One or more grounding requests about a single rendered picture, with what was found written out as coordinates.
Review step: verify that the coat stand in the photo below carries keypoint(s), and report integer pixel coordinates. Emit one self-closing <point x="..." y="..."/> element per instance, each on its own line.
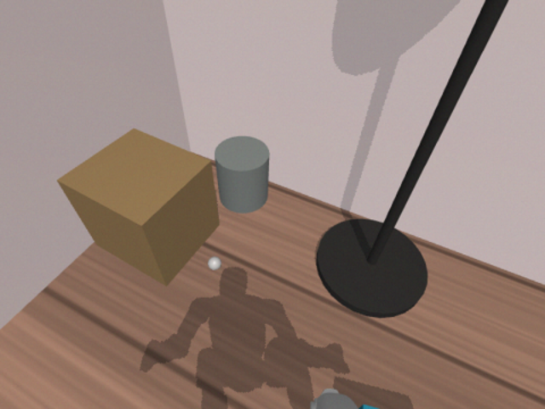
<point x="371" y="267"/>

